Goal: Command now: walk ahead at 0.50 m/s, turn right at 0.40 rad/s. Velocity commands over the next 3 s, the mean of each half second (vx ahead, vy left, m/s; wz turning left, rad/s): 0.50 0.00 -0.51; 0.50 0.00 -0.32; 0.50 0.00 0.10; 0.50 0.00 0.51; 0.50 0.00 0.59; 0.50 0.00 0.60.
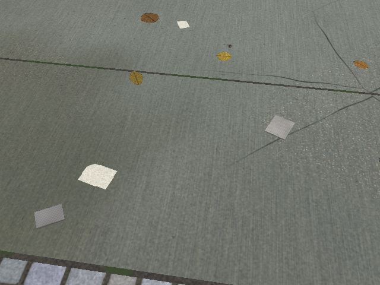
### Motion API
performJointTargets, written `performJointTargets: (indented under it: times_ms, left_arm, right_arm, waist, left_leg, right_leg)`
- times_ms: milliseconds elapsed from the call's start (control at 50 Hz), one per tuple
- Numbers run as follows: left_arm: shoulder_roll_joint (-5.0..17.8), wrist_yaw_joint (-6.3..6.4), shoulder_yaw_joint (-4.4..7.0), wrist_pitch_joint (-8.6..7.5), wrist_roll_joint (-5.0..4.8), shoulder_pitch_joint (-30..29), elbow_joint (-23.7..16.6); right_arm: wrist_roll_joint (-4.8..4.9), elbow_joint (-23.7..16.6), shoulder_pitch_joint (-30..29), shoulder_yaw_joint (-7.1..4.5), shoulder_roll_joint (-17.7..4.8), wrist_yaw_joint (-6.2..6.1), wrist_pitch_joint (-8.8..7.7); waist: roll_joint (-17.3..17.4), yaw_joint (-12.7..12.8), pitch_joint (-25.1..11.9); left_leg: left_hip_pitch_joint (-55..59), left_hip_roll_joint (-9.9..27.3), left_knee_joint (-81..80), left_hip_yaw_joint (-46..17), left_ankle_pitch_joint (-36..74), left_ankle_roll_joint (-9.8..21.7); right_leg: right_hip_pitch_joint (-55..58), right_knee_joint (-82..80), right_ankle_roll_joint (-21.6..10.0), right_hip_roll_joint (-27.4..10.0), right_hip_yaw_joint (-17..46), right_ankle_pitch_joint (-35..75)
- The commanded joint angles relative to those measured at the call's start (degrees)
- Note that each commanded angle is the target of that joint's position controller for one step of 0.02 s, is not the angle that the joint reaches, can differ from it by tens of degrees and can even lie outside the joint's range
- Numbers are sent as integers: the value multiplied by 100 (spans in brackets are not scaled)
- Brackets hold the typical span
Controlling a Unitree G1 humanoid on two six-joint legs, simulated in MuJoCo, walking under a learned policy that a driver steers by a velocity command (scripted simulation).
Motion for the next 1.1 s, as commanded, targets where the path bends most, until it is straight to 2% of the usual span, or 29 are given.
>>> performJointTargets:
  times_ms: [20,60,100,140,160,180,200,220,240,260,280,300,360,400,460,560,620,640,660,680,700,720,740,780,820,920,1020,1060,1100]
  left_arm:
    - [183,-106,-13,-70,-5,-759,-598]
    - [219,-191,-6,-66,-13,-946,-789]
    - [341,-272,51,-60,-21,-845,-913]
    - [650,-286,239,-26,-29,56,-788]
    - [995,-224,435,-11,-47,1005,-560]
    - [1585,-80,628,56,-34,1780,-436]
    - [1775,-90,600,16,-48,1574,-577]
    - [1278,-82,459,-9,3,1624,-594]
    - [995,-60,394,-48,14,1378,-622]
    - [872,-67,354,-76,3,974,-708]
    - [646,-67,283,-83,26,650,-809]
    - [674,-45,274,-86,89,508,-897]
    - [840,46,323,-103,41,575,-930]
    - [986,123,367,-90,7,779,-903]
    - [998,178,380,-25,-29,1017,-866]
    - [918,209,367,55,-63,1375,-754]
    - [839,234,344,98,-2,1261,-792]
    - [608,210,257,82,30,1269,-820]
    - [343,199,140,66,135,1372,-911]
    - [83,180,68,-1,-77,2293,-948]
    - [678,194,147,-22,-132,2162,-791]
    - [936,184,214,-22,-106,1461,-881]
    - [866,196,201,-27,-40,1067,-979]
    - [690,150,203,-64,46,840,-1095]
    - [492,117,159,-52,20,919,-1090]
    - [222,71,19,-85,74,125,-1348]
    - [275,-26,6,-131,-5,-653,-1556]
    - [349,-75,25,-150,-21,-831,-1656]
    - [492,-102,83,-172,-11,-648,-1645]
  right_arm:
    - [52,-174,115,-185,-901,-59,10]
    - [84,-143,179,-214,-957,-72,115]
    - [102,-215,40,-258,-1098,-114,215]
    - [86,-317,-88,-294,-1216,-182,326]
    - [86,-396,-131,-265,-1177,-214,353]
    - [-21,-611,46,-160,-895,-200,267]
    - [-35,-813,309,54,-277,-80,20]
    - [171,-920,-298,-75,-821,28,-209]
    - [299,-1046,-660,-87,-909,68,-319]
    - [212,-1030,-726,-91,-845,28,-348]
    - [67,-990,-766,-157,-903,-26,-290]
    - [33,-1035,-649,-178,-896,-24,-211]
    - [-36,-1147,-695,-167,-711,-48,-48]
    - [-58,-1331,-1173,-133,-619,-59,-22]
    - [-12,-1522,-1760,-65,-460,-7,-57]
    - [95,-1771,-2160,-131,-733,99,-150]
    - [75,-1612,-1481,-220,-914,126,-244]
    - [-14,-1487,-883,-295,-1080,102,-279]
    - [-78,-1406,-1,-362,-1381,70,-274]
    - [-76,-1084,471,-489,-1752,129,-185]
    - [99,-1197,335,-354,-1156,166,-170]
    - [119,-1256,55,-270,-840,151,-138]
    - [46,-1314,-232,-228,-804,150,-99]
    - [-40,-1275,-436,-154,-658,136,-76]
    - [20,-1193,-386,-148,-639,137,-93]
    - [114,-1024,-144,-241,-1015,78,-35]
    - [194,-785,325,-236,-1104,75,72]
    - [214,-706,410,-246,-1149,66,128]
    - [223,-668,357,-273,-1248,39,192]
  waist:
    - [406,-114,463]
    - [433,-109,491]
    - [589,72,319]
    - [769,603,-292]
    - [607,1073,-785]
    - [-332,1174,-1433]
    - [-1240,697,-2086]
    - [-636,1022,-1941]
    - [-362,966,-1223]
    - [252,673,-751]
    - [387,480,-456]
    - [120,292,-391]
    - [111,185,-218]
    - [81,333,-84]
    - [-128,591,-58]
    - [-295,698,-52]
    - [-504,314,-248]
    - [-394,50,-717]
    - [251,-256,-1518]
    - [2376,156,-1952]
    - [1585,-9,-1479]
    - [970,-153,-747]
    - [528,-60,-392]
    - [589,175,-75]
    - [815,266,-108]
    - [652,87,-10]
    - [705,-171,156]
    - [750,-142,229]
    - [799,76,140]
  left_leg:
    - [-70,1734,-319,-236,1799,679]
    - [452,1910,7,-160,2291,613]
    - [685,1981,588,0,3784,490]
    - [575,1874,2005,212,5502,316]
    - [-124,1628,3310,338,5140,112]
    - [-1993,1170,5318,415,2779,-180]
    - [-4011,-81,6988,-615,-1991,-409]
    - [-4690,295,7253,-1487,-1844,-233]
    - [-4891,561,6970,-1387,-1361,-94]
    - [-4601,817,6357,-1344,-955,-84]
    - [-4213,980,5876,-1293,-704,-116]
    - [-3842,1030,5713,-1337,-619,-198]
    - [-3625,1007,4842,-1178,-278,-481]
    - [-3681,882,3952,-1105,473,-612]
    - [-3211,573,2623,-1045,1607,-614]
    - [-2962,391,1786,-1282,1518,-461]
    - [-2178,370,1489,-1123,1082,-152]
    - [-1161,609,1503,-1247,1102,91]
    - [296,1544,1632,-2257,916,463]
    - [1824,2603,994,-4977,-400,1412]
    - [1626,2581,719,-5305,-1647,1289]
    - [952,2335,672,-4395,-1532,1048]
    - [285,2110,581,-3761,-861,945]
    - [-528,1778,333,-3011,188,947]
    - [-745,1649,157,-2601,740,1027]
    - [-868,1541,-163,-1801,1414,1018]
    - [-706,1545,-46,-1464,1388,839]
    - [-420,1718,106,-1531,1460,765]
    - [-220,1810,445,-1516,2009,647]
  right_leg:
    - [-35,-434,-89,69,-216,127]
    - [-227,-569,-201,129,-340,-378]
    - [150,-615,-371,355,-635,-978]
    - [1459,-627,-618,817,-973,-1375]
    - [2918,-944,-856,938,-789,-1080]
    - [4853,-1033,-1420,-251,1201,-1233]
    - [6253,-2026,-2454,-1415,4416,-1850]
    - [6277,-2281,-2148,-1247,4080,-1994]
    - [5589,-2274,-1882,-1028,3116,-1647]
    - [4650,-2342,-1680,-761,2473,-1127]
    - [3959,-2488,-1527,-548,2012,-636]
    - [3444,-2620,-1629,-514,1962,-278]
    - [2771,-2817,-1623,-279,1467,199]
    - [2601,-2831,-1479,-104,1234,239]
    - [2416,-2716,-1172,181,1032,-319]
    - [3064,-2159,-1007,-102,1761,-892]
    - [3368,-1488,-842,-143,1949,-337]
    - [3193,-704,-678,149,1702,-13]
    - [2456,875,-463,547,1203,-1007]
    - [416,2586,-97,1284,655,-3685]
    - [-280,3239,-69,885,930,-3690]
    - [-474,3359,-64,710,842,-3151]
    - [-327,3231,-51,517,620,-2770]
    - [-2,2672,-55,190,476,-2348]
    - [201,2200,6,78,267,-2323]
    - [272,514,148,1,-40,-1152]
    - [736,-624,127,251,-242,-363]
    - [751,-858,1,294,-233,-617]
    - [1179,-1104,-162,397,-311,-906]
Next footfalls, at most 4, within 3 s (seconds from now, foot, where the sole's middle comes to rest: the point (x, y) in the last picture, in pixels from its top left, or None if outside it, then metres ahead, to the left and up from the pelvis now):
0.16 right None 0.27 -0.13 -0.78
0.64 left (191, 260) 0.59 -0.01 -0.78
1.14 right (278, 223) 0.72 -0.35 -0.78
1.70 left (236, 151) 1.08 -0.24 -0.78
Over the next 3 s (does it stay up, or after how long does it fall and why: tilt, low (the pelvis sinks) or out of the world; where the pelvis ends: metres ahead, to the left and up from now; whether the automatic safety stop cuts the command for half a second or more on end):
stays up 1.57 -0.22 0.00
